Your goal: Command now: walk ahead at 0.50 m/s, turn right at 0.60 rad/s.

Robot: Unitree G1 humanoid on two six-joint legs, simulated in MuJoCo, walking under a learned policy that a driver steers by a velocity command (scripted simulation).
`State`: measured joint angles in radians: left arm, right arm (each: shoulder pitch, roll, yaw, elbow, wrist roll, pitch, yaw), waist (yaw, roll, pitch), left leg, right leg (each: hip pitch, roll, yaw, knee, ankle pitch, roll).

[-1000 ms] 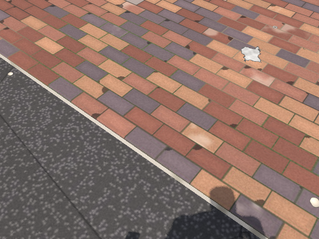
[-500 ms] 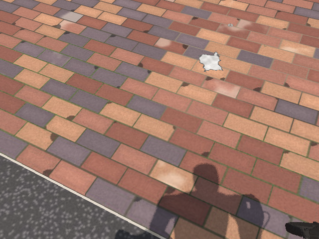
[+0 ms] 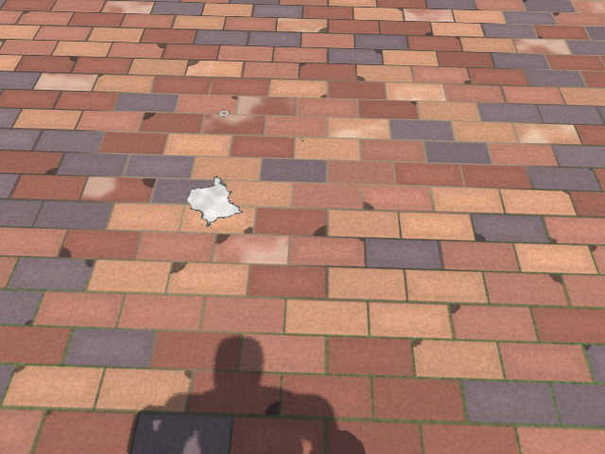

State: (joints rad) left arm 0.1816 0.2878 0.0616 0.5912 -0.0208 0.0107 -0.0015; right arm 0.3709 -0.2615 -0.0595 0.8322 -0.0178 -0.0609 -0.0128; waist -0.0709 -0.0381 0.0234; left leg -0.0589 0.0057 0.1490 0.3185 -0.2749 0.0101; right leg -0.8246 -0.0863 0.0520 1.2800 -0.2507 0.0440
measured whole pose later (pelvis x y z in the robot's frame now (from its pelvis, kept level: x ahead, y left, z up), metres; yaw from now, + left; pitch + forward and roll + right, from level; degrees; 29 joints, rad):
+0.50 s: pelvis +0.28 -0.07 +0.05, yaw +0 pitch +1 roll -1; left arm 0.36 0.24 0.06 0.76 0.02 -0.10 0.00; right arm 0.17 -0.30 -0.07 0.79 0.03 -0.03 0.02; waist 0.04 0.05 0.00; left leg -0.74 0.09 -0.09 0.97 -0.02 0.00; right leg -0.04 0.04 -0.16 0.25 -0.23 -0.06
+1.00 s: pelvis +0.57 -0.01 +0.05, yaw +16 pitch +2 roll +0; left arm 0.11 0.29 0.05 0.67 0.01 -0.10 0.00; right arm 0.31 -0.27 -0.07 0.73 0.01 -0.05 0.01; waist -0.05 -0.03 0.04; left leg -0.19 -0.13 -0.07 0.34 -0.17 0.10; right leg -0.66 -0.11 0.08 0.92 -0.20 0.05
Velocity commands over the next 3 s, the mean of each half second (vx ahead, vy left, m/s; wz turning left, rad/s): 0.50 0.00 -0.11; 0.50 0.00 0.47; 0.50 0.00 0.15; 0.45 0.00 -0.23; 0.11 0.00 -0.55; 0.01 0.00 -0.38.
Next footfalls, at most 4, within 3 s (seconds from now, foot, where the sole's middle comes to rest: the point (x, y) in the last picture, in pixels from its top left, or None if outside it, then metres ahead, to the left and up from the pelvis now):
0.16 right None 0.26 -0.15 -0.73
0.74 left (264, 401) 0.59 0.06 -0.73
1.22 right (312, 273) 0.92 -0.07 -0.73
1.74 left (190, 223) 1.11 0.25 -0.73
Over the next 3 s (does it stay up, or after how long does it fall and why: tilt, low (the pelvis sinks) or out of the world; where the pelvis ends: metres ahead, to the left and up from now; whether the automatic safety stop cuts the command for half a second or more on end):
stays up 1.23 0.17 0.04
